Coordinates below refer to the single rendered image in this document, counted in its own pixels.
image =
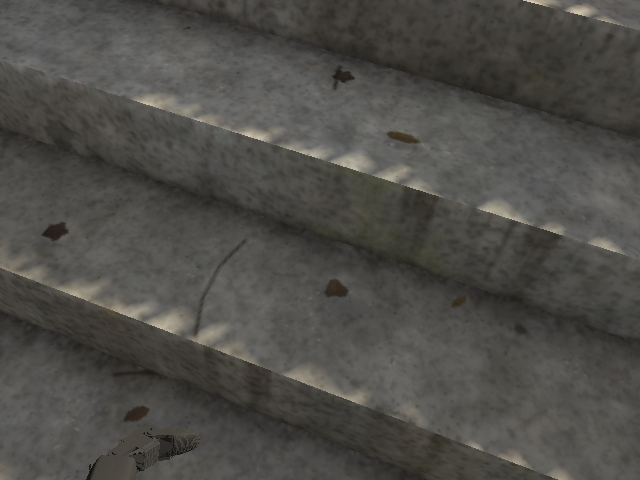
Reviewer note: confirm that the left robot hand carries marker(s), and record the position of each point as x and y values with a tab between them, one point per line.
141	449

